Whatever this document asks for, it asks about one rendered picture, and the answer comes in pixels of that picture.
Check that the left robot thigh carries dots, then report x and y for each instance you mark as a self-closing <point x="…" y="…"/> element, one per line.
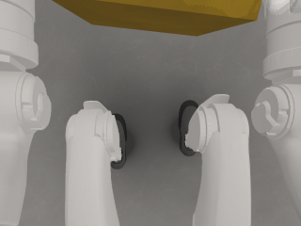
<point x="89" y="198"/>

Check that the robot right upper arm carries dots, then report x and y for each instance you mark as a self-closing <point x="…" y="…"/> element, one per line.
<point x="277" y="115"/>

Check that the right robot forearm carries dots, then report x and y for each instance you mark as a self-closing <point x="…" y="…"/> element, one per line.
<point x="282" y="64"/>

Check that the robot left foot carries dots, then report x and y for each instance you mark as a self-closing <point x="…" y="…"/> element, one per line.
<point x="121" y="124"/>

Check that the carton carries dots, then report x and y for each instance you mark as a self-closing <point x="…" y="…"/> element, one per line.
<point x="182" y="17"/>

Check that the robot left upper arm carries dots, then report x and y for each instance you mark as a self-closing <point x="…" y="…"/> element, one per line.
<point x="25" y="108"/>

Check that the left robot forearm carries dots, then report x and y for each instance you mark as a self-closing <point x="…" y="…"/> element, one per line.
<point x="18" y="50"/>

